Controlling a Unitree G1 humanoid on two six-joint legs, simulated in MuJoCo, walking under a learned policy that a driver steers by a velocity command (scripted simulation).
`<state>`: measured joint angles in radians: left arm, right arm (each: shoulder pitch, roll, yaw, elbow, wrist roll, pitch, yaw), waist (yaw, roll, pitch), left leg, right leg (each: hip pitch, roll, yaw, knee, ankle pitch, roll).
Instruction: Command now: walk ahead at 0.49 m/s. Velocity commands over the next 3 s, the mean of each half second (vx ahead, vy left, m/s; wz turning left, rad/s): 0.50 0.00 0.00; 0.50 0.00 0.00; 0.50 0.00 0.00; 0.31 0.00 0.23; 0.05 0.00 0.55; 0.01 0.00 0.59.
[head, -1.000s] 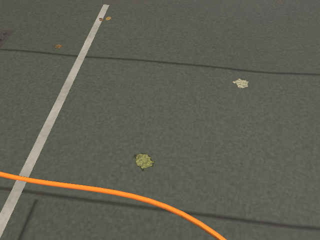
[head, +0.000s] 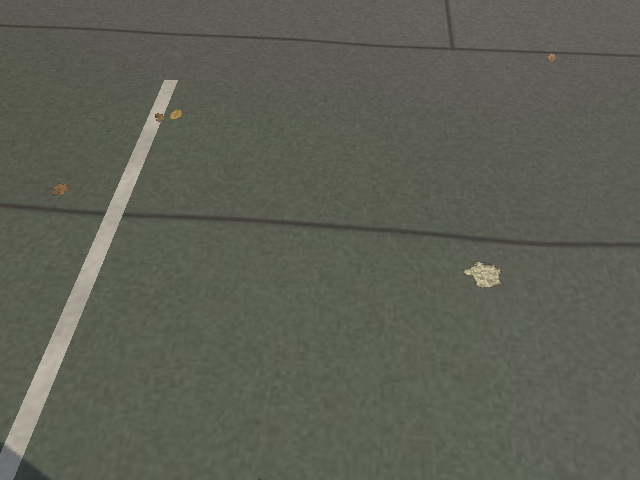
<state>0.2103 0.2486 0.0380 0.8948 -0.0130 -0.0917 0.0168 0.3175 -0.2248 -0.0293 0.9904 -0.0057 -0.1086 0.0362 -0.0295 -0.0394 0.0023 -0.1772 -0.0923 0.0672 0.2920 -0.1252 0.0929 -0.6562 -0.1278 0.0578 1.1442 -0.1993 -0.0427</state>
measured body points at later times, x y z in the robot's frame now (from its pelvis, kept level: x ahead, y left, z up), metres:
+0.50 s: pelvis +0.28 -0.09 +0.00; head +0.30 -0.10 +0.45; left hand +0.34 +0.18 -0.12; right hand +0.36 -0.35 -0.14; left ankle +0.27 +0.08 -0.65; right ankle +0.30 -0.16 -0.74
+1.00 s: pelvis +0.55 -0.02 -0.01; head +0.58 +0.00 +0.44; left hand +0.57 +0.25 -0.16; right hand +0.68 -0.28 -0.13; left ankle +0.62 +0.07 -0.74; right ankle +0.44 -0.17 -0.65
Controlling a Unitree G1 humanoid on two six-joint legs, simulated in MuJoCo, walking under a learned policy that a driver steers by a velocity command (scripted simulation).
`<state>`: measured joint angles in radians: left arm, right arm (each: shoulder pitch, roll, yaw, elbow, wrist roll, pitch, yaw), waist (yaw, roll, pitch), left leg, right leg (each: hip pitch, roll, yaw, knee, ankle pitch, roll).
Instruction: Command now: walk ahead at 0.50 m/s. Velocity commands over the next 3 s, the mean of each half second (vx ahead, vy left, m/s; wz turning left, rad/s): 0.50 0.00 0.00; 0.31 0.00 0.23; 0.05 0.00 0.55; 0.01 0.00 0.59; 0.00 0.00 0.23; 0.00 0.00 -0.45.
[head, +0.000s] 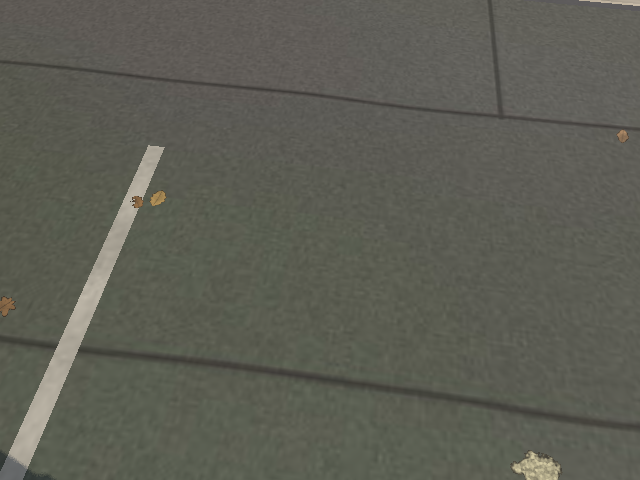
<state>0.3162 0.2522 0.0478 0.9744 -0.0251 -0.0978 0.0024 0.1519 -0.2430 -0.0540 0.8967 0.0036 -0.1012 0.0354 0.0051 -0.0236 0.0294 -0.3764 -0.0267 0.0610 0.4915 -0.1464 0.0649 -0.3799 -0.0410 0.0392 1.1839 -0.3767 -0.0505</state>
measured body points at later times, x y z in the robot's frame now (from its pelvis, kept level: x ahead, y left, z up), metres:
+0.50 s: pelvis +0.28 -0.05 -0.01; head +0.31 -0.06 +0.44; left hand +0.47 +0.19 -0.11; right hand +0.24 -0.32 -0.16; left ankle +0.09 +0.08 -0.68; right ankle +0.38 -0.15 -0.73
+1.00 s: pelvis +0.49 -0.03 -0.01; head +0.53 -0.01 +0.44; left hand +0.54 +0.25 -0.15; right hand +0.68 -0.27 -0.12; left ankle +0.59 +0.06 -0.74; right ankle +0.38 -0.15 -0.70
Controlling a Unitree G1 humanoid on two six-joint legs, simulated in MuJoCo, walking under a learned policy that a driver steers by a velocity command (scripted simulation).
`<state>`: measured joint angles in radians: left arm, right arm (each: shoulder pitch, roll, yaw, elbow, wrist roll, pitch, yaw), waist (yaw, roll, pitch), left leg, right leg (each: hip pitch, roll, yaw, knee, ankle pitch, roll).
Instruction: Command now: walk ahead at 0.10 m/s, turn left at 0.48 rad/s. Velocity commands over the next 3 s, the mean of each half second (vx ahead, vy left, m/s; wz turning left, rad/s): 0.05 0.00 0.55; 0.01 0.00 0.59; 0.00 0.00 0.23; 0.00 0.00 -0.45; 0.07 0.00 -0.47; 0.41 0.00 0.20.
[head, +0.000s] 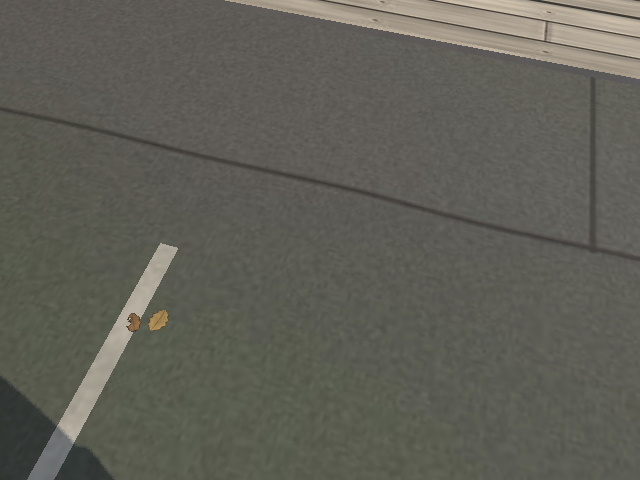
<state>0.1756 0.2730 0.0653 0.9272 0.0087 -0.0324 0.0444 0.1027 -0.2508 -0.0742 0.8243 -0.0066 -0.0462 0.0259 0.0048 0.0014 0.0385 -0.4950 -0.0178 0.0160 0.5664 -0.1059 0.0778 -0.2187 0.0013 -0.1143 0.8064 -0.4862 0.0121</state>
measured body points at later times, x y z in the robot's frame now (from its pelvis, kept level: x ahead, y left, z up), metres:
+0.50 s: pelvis +0.05 -0.04 +0.01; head +0.09 -0.05 +0.46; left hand +0.08 +0.27 -0.09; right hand +0.28 -0.26 -0.09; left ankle +0.09 +0.08 -0.70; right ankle +0.10 -0.15 -0.72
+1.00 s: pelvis +0.03 +0.00 +0.01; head +0.05 +0.05 +0.46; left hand -0.03 +0.32 -0.10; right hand +0.33 -0.13 -0.06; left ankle -0.01 +0.09 -0.72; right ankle +0.09 -0.14 -0.64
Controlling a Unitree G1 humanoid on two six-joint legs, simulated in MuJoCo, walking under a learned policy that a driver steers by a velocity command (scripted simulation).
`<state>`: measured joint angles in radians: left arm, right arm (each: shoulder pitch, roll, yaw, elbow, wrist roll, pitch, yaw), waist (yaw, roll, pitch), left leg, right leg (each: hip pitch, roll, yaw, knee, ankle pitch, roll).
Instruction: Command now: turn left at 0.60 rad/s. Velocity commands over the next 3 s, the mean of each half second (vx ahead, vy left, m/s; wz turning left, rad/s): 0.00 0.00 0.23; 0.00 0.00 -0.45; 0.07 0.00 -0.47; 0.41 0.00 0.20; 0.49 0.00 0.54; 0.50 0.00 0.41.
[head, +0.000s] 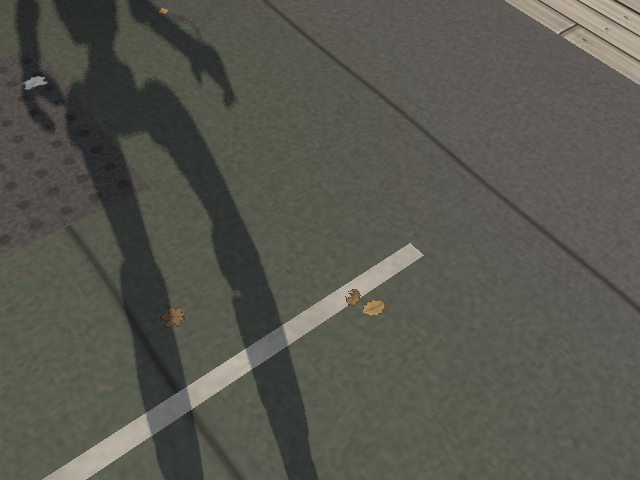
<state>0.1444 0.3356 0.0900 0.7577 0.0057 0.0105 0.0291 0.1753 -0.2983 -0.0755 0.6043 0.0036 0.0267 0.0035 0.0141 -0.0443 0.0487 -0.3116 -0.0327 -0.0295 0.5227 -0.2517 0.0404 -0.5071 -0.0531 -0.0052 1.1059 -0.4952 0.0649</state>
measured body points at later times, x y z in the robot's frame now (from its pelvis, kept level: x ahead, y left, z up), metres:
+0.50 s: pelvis +0.02 -0.02 +0.00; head +0.03 -0.03 +0.45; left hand +0.15 +0.25 -0.10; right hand +0.19 -0.26 -0.11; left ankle +0.01 +0.10 -0.74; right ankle +0.03 -0.14 -0.74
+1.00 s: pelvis +0.01 -0.07 -0.01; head +0.04 -0.10 +0.43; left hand +0.23 +0.17 -0.08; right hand +0.10 -0.38 -0.13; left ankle +0.00 +0.10 -0.70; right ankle +0.00 -0.16 -0.74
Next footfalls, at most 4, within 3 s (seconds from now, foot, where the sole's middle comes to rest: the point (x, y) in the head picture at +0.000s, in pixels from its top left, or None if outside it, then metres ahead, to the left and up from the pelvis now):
0.32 right None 0.07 -0.13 -0.77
0.94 right None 0.04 -0.17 -0.77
1.46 left None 0.10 0.03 -0.77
1.84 right None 0.19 -0.31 -0.77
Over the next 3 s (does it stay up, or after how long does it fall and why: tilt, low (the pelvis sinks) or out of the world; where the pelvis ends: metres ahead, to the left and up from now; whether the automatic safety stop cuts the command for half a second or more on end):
stays up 0.76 -0.24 0.00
